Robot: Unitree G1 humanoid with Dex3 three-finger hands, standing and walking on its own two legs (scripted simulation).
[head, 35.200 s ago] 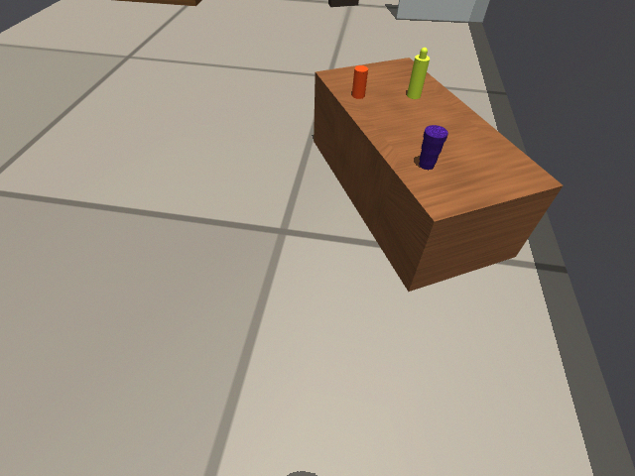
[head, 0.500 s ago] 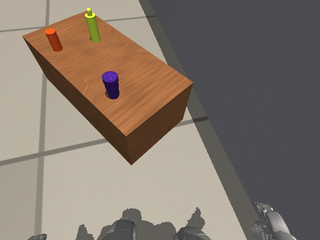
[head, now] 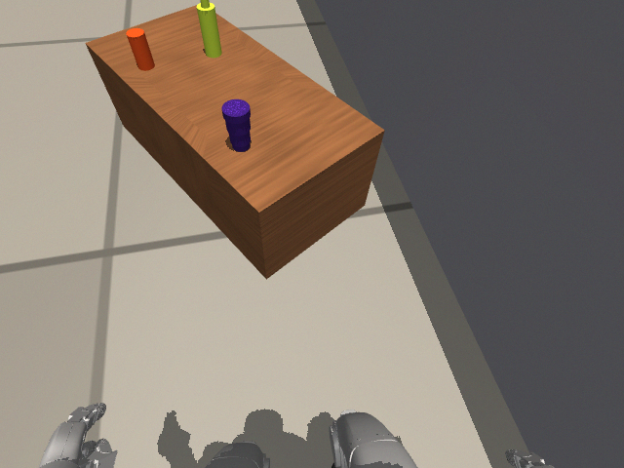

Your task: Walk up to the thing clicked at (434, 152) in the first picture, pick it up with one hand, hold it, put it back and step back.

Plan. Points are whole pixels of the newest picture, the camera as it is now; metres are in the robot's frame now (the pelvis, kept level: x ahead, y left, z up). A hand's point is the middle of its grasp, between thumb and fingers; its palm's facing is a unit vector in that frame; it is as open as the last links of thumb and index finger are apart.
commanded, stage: step back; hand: left
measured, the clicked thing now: (238, 127) +0.99 +0.18 -0.29
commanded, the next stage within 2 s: stand in 1.42 s
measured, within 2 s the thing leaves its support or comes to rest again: neither
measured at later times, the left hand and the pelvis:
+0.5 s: hand out of the picture -0.08 +0.26 -0.13, palm faces +0.03 -0.89 -0.46, open 7.4 cm; pelvis -0.16 -0.03 +0.00, yaw +2 degrees
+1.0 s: hand out of the picture -0.14 +0.25 -0.15, palm faces +0.05 -0.93 -0.35, open 7.4 cm; pelvis -0.18 -0.01 +0.01, yaw +2 degrees
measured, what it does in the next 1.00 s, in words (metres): walks backwards: right foot, then left foot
